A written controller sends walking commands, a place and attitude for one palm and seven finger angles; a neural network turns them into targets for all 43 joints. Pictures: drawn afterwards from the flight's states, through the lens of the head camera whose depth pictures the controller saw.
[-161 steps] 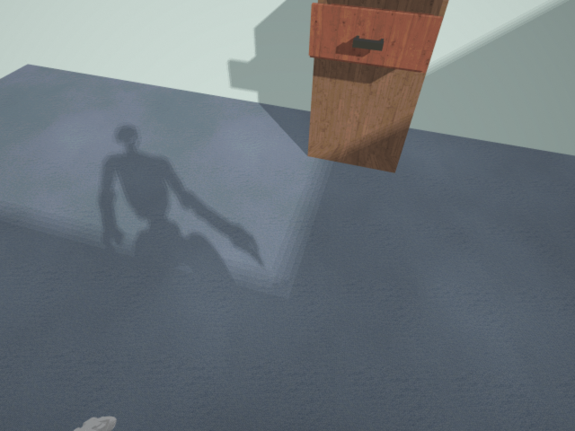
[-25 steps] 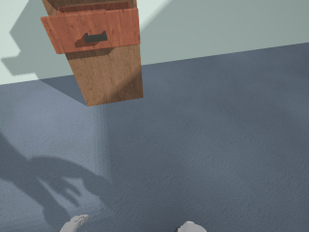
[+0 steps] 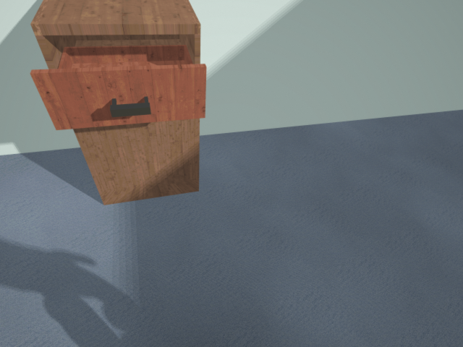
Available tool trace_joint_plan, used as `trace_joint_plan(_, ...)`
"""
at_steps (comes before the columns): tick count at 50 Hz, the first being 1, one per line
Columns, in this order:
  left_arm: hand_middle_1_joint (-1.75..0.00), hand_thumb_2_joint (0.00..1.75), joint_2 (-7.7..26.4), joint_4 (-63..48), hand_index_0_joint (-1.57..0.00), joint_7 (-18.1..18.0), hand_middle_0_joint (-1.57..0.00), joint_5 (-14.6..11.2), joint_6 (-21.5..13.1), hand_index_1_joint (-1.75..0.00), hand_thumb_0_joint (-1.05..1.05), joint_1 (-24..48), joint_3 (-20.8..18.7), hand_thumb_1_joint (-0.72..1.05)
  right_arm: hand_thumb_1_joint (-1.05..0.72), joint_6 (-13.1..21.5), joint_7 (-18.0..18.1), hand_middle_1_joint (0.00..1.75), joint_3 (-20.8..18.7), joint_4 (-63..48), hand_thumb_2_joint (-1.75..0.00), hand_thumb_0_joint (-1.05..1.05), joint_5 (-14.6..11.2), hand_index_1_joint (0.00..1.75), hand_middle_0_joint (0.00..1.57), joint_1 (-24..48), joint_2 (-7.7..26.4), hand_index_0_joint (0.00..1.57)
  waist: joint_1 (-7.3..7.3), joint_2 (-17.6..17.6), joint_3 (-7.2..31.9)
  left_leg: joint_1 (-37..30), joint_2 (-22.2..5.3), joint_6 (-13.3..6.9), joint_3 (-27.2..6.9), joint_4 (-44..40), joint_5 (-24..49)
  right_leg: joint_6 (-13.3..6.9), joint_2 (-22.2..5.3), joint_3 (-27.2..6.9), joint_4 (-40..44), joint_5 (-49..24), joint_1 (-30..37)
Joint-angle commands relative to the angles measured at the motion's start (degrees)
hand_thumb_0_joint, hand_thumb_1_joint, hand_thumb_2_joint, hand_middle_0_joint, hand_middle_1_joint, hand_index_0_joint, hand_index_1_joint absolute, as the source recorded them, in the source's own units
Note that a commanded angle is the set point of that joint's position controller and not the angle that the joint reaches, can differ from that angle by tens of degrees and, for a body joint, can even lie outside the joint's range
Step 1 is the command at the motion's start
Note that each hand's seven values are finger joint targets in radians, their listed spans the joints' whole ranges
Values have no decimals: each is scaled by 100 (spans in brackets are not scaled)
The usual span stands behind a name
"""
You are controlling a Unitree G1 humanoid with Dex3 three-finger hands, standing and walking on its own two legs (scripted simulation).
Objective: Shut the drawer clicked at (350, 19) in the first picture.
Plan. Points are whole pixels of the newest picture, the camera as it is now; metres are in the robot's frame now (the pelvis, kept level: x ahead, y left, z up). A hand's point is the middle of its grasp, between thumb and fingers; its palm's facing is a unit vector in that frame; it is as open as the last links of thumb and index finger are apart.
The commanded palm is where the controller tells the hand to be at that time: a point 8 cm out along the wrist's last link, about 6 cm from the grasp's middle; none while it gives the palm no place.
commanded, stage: walk to a spot facing it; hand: left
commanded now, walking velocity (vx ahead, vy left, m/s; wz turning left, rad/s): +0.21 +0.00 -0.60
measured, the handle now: (130, 105) +0.71 +0.34 +0.00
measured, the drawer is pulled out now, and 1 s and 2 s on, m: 0.22 0.22 0.22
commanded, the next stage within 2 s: turn to face it in 0.14 s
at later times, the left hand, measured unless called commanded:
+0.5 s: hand (183, 284) +0.28 +0.12 -0.16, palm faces -0.12 -0.97 -0.19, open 7.4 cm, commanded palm none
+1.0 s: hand out of the picture +0.15 +0.24 -0.16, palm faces +0.21 -0.95 -0.25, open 7.4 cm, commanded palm none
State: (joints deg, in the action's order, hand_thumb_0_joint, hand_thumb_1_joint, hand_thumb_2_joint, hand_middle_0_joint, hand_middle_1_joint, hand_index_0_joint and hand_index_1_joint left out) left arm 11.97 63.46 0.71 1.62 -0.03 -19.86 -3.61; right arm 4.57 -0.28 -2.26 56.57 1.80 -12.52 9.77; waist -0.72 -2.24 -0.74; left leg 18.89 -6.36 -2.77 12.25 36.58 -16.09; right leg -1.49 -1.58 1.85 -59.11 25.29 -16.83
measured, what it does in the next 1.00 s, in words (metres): walks ahead: right foot, then left foot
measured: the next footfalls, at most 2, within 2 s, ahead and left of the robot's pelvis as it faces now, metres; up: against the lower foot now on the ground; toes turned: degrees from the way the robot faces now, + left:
right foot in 0.40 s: +0.23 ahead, -0.15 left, +0.00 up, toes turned -16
left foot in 0.76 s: +0.20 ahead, +0.10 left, +0.00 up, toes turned +14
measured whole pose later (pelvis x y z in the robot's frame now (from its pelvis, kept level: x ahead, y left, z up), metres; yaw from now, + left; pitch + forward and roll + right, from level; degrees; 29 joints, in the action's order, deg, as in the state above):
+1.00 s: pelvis +0.14 +0.02 +0.01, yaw +9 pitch +0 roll -2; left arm 15.5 56.7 -1.0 1.3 3.5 -13.1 -4.5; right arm -0.6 0.6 -2.2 54.2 1.0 -12.4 11.4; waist -0.4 -1.7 -2.6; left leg 15.3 0.0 -4.2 4.9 26.9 -11.8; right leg 4.5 -4.4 2.3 -60.9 21.5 -27.0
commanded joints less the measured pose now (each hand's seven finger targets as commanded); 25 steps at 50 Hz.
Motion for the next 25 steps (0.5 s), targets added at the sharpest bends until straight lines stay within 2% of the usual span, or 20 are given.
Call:
trace_joint_plan(1,-30,90,127,-543,-20,82,-20,21,-149,-30,0,309,-111,90,-90,78,179,30,-92,120,-90,0,-12,30,20,-899,612,20,150,809,-369,-1082,-1581,5,-1441,-2546,632,65,-461,-230,-1262,-970,-1875)
trace_joint_plan(3,-30,90,28,-509,-20,70,-20,18,-26,-30,0,114,-125,90,-90,106,208,30,-72,159,-90,0,-64,30,20,-907,537,20,46,913,-201,-1114,-1372,8,-692,-2379,1852,191,-444,-112,-1204,-1171,-1735)
trace_joint_plan(5,-30,90,-51,-590,-20,71,-20,15,45,-30,0,215,-143,90,-90,92,233,30,-85,195,-90,0,-65,30,20,-984,512,20,29,761,-173,-1291,-1367,-92,-348,-2216,2950,269,-444,20,-968,-1206,-1863)
trace_joint_plan(7,-30,90,-96,-703,-20,82,-20,5,109,-30,0,400,-148,90,-90,49,234,30,-113,229,-90,0,-76,30,20,-994,572,20,38,813,-227,-1459,-1387,-223,-110,-2159,3215,342,-460,147,-615,-1289,-2025)
trace_joint_plan(10,-30,90,-110,-871,-20,98,-20,-2,151,-30,0,774,-146,90,-90,-24,237,30,-139,271,-90,0,-73,30,20,-1017,577,20,101,1001,-278,-1642,-1381,-271,202,-2007,3448,380,-473,321,131,-1429,-2043)
trace_joint_plan(11,-30,90,-119,-944,-20,101,-20,-4,156,-30,0,958,-145,90,-90,-57,231,30,-160,284,-90,0,-63,30,20,-1048,576,20,172,1034,-359,-1614,-1383,-282,317,-1946,3428,367,-454,400,463,-1384,-1949)
trace_joint_plan(13,-30,90,-195,-1016,-20,59,-20,2,105,-30,0,1257,-91,90,-90,-108,220,30,-158,386,-90,0,-15,30,20,-1240,524,20,345,1113,-433,-1568,-1343,-357,267,-1765,3633,283,-336,510,1199,-1232,-1601)
trace_joint_plan(14,-30,90,-213,-1004,-20,19,-20,-3,67,-30,0,1233,-58,90,-90,-134,213,30,-153,460,-90,0,-8,30,20,-1254,513,20,332,1099,-387,-1600,-1389,-390,188,-1630,3792,226,-273,525,1508,-1216,-1381)
trace_joint_plan(16,-30,90,-228,-890,-20,-46,-20,18,-23,-30,0,978,6,90,-90,-172,214,30,-155,528,-90,0,-10,30,20,-1187,520,20,229,1109,-125,-1594,-1315,-325,106,-1179,4014,123,-115,601,2158,-1390,-618)
trace_joint_plan(17,-30,90,-144,-756,-20,-85,-20,21,-88,-30,0,611,21,90,-90,-177,206,30,-135,560,-90,0,-39,30,20,-1167,506,20,43,976,128,-1553,-1190,-211,62,-790,4025,105,-67,646,2681,-1802,6)
trace_joint_plan(18,-30,90,62,-546,-20,-128,-20,30,-192,-30,0,160,11,90,-90,-163,176,30,-90,611,-90,0,-86,30,20,-1191,427,20,-172,606,473,-1319,-942,8,85,-246,3581,125,-178,623,3271,-2783,892)
trace_joint_plan(19,-30,90,499,-388,-20,-215,-20,43,-272,-30,0,-205,-44,90,-90,-158,136,30,-44,599,-90,0,-152,30,20,-1329,121,20,-293,-273,934,-261,-549,264,143,647,1846,-99,-1177,-281,3125,-4857,2167)
trace_joint_plan(20,-30,90,843,-266,-20,-223,-20,-24,-307,-30,0,-455,-81,90,-90,-219,139,30,3,546,-90,0,-198,30,20,-1453,-75,20,-238,-861,1202,365,65,436,-153,1689,-1605,-754,-2270,-965,3081,-6964,2652)
trace_joint_plan(21,-30,90,941,-340,-20,-230,-20,-71,-290,-30,0,-335,-67,90,-90,-343,184,30,-9,449,-90,0,-216,30,20,-1283,-45,20,-264,-871,1296,401,98,439,-758,2373,-2230,-1048,-2456,-949,3276,-6977,2250)
trace_joint_plan(22,-30,90,927,-475,-20,-260,-20,-63,-264,-30,0,-12,-104,90,-90,-428,185,30,-29,377,-90,0,-192,30,20,-1174,6,20,-244,-1398,1185,560,76,456,-970,2819,-2182,-1103,-2477,-1139,3569,-6045,1832)
trace_joint_plan(23,-30,90,738,-590,-20,-298,-20,-62,-208,-30,0,398,-72,90,-90,-489,185,30,-71,382,-90,0,-165,30,20,-1049,105,20,-140,-1007,781,689,14,472,-1085,3090,-1906,-1058,-2389,-944,3786,-5022,1402)
trace_joint_plan(24,-30,90,621,-704,-20,-345,-20,-54,-145,-30,0,758,-55,90,-90,-535,158,30,-91,413,-90,0,-152,30,20,-932,86,20,-25,-470,420,709,-47,478,-1095,3151,-1599,-911,-2244,-545,3872,-4315,932)
trace_joint_plan(25,-30,90,581,-797,-20,-361,-20,-42,-122,-30,0,954,-50,90,-90,-591,130,30,-84,397,-90,0,-130,30,20,-943,44,20,88,-291,305,630,-62,495,-1057,3082,-1408,-784,-2156,-240,3959,-3770,538)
